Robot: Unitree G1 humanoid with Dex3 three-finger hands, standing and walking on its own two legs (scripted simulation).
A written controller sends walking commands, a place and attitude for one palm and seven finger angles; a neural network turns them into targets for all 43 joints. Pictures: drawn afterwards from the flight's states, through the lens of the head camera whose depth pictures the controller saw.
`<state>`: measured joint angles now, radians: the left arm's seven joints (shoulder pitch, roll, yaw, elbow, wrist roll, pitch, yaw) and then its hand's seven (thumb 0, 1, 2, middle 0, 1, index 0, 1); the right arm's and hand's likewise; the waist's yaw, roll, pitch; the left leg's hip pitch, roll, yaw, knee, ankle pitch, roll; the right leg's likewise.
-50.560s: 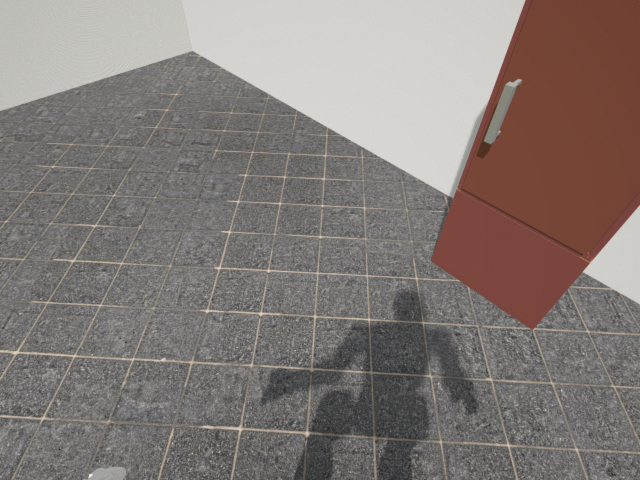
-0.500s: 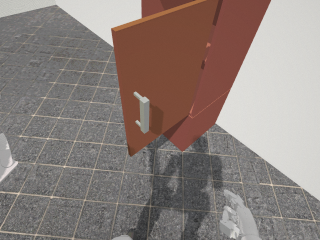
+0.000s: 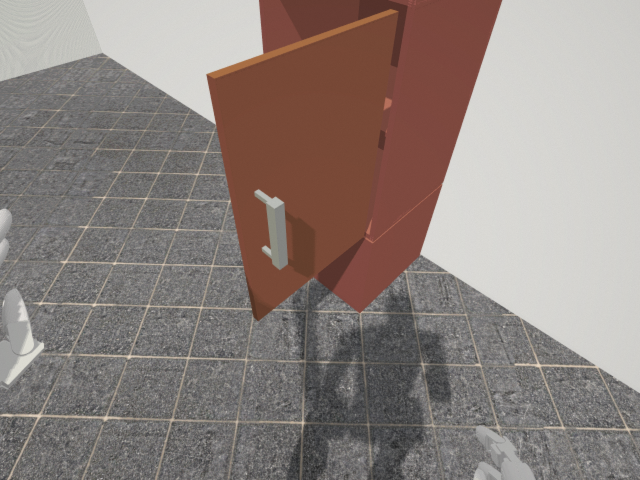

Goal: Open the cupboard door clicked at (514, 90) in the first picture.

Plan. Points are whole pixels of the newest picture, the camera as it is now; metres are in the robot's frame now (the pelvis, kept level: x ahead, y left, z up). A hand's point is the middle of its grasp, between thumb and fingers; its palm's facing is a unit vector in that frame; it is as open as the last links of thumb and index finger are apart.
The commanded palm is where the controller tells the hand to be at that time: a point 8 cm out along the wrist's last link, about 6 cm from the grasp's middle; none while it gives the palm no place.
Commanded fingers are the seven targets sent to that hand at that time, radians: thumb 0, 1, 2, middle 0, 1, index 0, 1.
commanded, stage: stop stepping back and stand still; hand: left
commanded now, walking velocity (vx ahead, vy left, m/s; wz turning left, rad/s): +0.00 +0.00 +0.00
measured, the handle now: (270, 230) +0.54 +0.12 -0.04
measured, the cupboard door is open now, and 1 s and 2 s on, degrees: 90 90 90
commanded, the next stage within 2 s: let the arm hang, fingers relaxed in 0.10 s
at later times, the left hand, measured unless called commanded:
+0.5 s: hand out of the picture +0.02 +0.18 -0.17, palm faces -0.01 -0.98 -0.17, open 7.3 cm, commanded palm none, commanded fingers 0.00 0.90 0.90 -0.20 -0.30 -0.20 -0.30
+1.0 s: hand out of the picture -0.07 +0.18 -0.17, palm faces +0.06 -0.97 -0.22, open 7.4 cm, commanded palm none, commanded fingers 0.00 0.90 0.90 -0.20 -0.30 -0.20 -0.30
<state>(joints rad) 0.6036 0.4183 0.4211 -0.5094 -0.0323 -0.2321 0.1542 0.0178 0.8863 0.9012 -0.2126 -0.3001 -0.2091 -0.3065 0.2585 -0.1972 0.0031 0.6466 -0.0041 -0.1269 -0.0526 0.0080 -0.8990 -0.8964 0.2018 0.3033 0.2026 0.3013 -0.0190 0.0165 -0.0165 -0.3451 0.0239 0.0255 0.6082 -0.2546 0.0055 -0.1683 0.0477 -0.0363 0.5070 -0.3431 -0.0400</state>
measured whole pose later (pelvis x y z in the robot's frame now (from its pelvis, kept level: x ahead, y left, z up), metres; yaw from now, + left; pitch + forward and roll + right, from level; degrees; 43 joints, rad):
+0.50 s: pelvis -0.03 +0.00 +0.00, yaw +2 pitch -1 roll -1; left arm 0.26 0.19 -0.02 0.92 0.02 0.06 0.01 0.02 0.93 0.90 -0.20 -0.30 -0.20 -0.30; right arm 0.16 -0.26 0.01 0.97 -0.03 0.01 0.00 0.00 -0.90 -0.90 0.20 0.30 0.20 0.30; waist -0.02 -0.03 0.04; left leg -0.32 -0.01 0.01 0.50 -0.16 0.03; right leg -0.19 0.02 -0.05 0.51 -0.30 -0.03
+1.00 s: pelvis -0.03 +0.00 +0.01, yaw +2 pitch -2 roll -1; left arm 0.32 0.16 0.00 1.15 0.01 0.01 0.04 0.01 0.91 0.90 -0.20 -0.30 -0.19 -0.30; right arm 0.28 -0.12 0.00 1.15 -0.03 0.03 -0.03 0.01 -0.91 -0.90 0.20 0.30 0.20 0.30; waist -0.01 0.03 0.03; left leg -0.27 -0.02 0.00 0.44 -0.13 0.03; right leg -0.15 0.02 -0.06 0.45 -0.27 -0.03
